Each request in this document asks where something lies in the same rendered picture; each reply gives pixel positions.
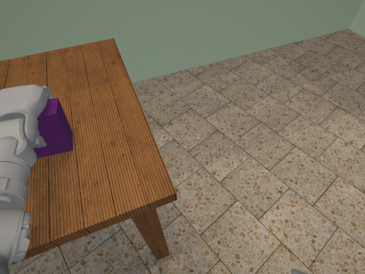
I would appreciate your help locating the table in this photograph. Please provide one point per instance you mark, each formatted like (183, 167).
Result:
(115, 171)

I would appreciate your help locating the sponge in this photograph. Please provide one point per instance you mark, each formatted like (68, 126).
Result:
(53, 126)

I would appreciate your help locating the robot left forearm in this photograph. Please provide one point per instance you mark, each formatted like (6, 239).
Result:
(18, 134)

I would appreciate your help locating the left robot upper arm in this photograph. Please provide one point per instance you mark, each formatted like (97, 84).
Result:
(14, 236)

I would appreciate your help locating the left robot hand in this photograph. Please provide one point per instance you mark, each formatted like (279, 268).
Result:
(30, 98)

